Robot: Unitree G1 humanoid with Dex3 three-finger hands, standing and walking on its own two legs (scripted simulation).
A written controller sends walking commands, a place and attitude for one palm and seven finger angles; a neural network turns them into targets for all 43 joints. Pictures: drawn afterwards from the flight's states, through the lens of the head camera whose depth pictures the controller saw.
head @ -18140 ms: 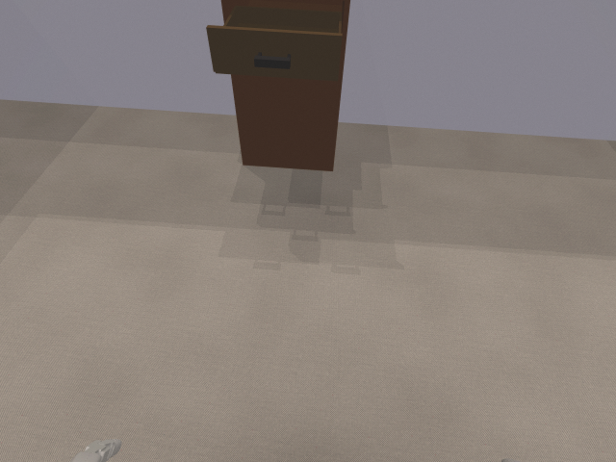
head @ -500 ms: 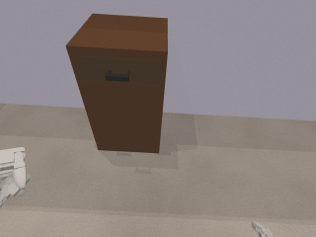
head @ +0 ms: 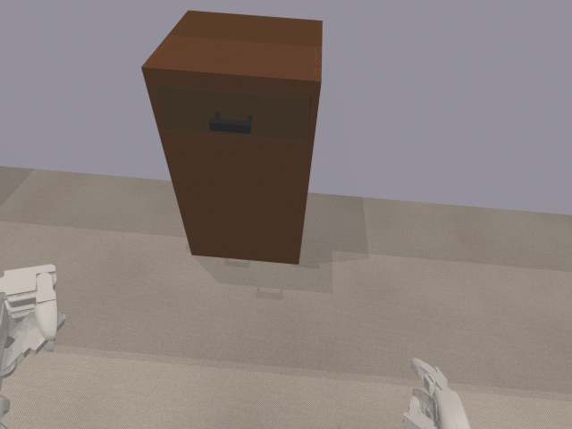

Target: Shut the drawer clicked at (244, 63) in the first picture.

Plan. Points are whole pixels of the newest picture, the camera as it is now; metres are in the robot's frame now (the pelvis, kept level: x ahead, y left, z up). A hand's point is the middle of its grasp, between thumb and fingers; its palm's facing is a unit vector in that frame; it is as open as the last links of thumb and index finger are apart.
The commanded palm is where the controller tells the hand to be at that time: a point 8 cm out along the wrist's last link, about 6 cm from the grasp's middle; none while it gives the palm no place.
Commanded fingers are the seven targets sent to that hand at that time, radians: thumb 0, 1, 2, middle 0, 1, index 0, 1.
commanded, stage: let the arm hang, fingers relaxed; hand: left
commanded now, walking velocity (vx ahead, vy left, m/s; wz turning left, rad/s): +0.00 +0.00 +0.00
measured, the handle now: (231, 121) +0.88 +0.20 -0.06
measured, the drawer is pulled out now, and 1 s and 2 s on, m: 0.00 0.00 0.00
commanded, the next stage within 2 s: look to check the result in 1.16 s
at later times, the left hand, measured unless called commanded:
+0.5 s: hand out of the picture -0.05 +0.19 -0.18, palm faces +0.06 -0.97 -0.22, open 3.9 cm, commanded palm none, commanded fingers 0.00 0.90 0.90 -0.48 -0.60 -0.48 -0.60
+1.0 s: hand out of the picture +0.00 +0.14 -0.18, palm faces +0.06 -0.99 -0.15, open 7.3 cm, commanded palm none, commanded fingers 0.00 0.90 0.90 -0.20 -0.30 -0.20 -0.30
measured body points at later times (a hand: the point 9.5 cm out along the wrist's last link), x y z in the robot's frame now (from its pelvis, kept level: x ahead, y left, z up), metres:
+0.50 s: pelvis +0.00 -0.01 +0.00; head +0.03 +0.02 +0.44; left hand -0.05 +0.25 -0.17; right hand +0.00 -0.25 -0.15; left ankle +0.07 +0.10 -0.74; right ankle -0.02 -0.12 -0.74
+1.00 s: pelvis +0.01 -0.02 +0.00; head +0.02 -0.02 +0.45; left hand +0.00 +0.19 -0.17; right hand +0.00 -0.22 -0.17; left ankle +0.07 +0.10 -0.74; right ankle -0.02 -0.12 -0.74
